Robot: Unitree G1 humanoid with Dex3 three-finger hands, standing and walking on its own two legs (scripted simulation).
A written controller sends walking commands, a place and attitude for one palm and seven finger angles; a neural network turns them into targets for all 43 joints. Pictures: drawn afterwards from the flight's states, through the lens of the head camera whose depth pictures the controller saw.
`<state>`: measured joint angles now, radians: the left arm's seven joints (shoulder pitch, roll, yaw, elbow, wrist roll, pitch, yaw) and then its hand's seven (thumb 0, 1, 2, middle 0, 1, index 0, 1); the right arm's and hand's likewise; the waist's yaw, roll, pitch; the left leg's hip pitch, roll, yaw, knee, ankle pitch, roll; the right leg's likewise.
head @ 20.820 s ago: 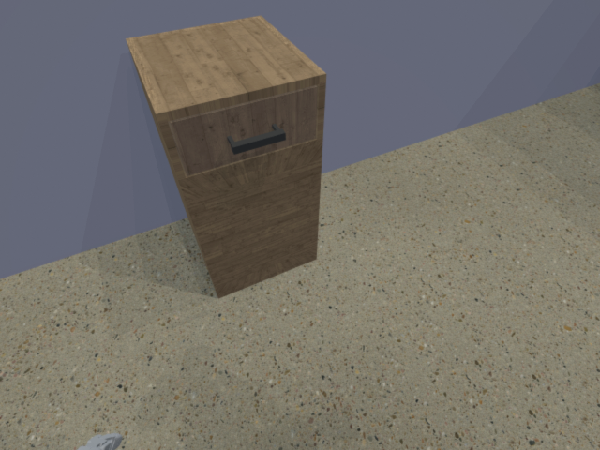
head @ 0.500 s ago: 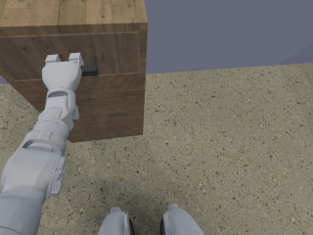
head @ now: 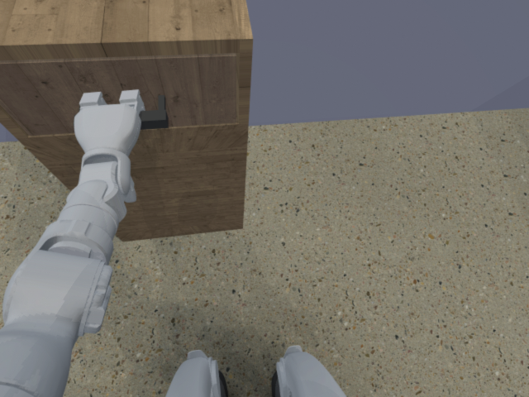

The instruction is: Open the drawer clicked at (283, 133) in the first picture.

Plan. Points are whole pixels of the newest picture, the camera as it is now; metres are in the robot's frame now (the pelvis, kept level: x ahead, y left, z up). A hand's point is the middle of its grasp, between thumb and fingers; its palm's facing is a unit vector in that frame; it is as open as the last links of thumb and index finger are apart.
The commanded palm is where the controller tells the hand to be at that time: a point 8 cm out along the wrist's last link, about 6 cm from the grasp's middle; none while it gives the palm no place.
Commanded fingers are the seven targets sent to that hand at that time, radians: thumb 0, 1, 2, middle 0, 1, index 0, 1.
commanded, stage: close the thumb around the handle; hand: left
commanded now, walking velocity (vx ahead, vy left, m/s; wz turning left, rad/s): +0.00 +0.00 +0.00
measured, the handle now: (123, 112) +0.57 +0.18 +0.01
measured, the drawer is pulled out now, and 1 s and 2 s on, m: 0.00 0.00 0.12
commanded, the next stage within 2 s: pull the drawer open in 0.72 s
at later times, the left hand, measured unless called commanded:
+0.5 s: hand (122, 146) +0.52 +0.18 -0.01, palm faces -0.06 -0.03 -1.00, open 7.9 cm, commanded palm +0.51 +0.17 +0.04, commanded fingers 0.00 0.90 0.90 -0.40 -1.35 -0.40 -1.35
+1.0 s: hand (122, 148) +0.52 +0.18 -0.01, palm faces -0.06 -0.03 -1.00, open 5.6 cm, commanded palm +0.48 +0.17 +0.04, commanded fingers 0.00 0.90 0.90 -0.40 -1.35 -0.40 -1.35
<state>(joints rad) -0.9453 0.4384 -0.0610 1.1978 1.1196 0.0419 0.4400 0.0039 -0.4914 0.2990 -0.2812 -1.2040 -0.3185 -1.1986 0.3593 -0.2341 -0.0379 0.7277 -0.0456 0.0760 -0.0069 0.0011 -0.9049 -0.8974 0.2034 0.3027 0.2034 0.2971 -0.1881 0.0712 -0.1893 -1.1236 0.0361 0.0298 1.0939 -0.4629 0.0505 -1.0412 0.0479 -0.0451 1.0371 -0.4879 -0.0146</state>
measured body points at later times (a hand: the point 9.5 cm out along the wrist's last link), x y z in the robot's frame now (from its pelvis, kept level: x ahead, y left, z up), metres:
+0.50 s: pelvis +0.00 +0.00 +0.00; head +0.14 +0.01 +0.42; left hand +0.52 +0.18 +0.04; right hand -0.02 -0.26 -0.12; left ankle +0.01 +0.09 -0.65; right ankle -0.01 -0.12 -0.65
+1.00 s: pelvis +0.00 +0.00 +0.00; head +0.15 +0.01 +0.43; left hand +0.51 +0.18 +0.04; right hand -0.02 -0.26 -0.12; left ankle +0.01 +0.09 -0.65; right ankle -0.01 -0.12 -0.65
